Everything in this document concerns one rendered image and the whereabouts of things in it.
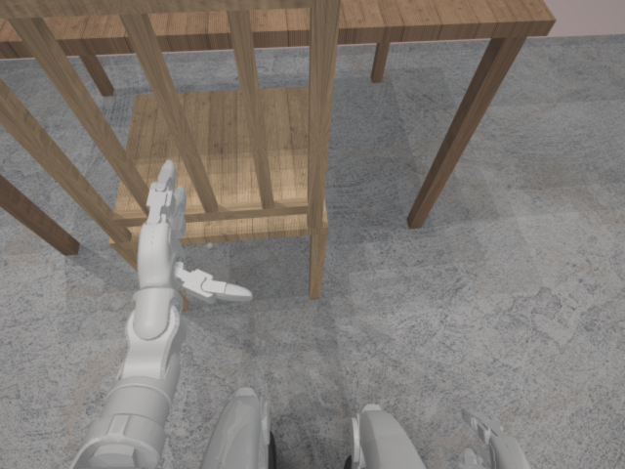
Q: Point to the chair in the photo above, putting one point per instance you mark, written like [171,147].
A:
[252,161]

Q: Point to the left robot thigh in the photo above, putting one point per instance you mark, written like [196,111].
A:
[241,429]

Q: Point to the robot thigh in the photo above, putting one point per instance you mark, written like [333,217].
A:
[379,442]
[241,429]

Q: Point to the robot right hand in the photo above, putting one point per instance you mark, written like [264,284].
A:
[504,451]

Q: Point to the left robot forearm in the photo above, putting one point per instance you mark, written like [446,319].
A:
[130,430]

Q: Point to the robot left hand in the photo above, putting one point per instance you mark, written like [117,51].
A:
[159,246]

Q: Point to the right robot thigh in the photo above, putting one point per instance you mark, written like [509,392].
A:
[379,442]

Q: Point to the table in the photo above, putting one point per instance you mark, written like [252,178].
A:
[506,22]

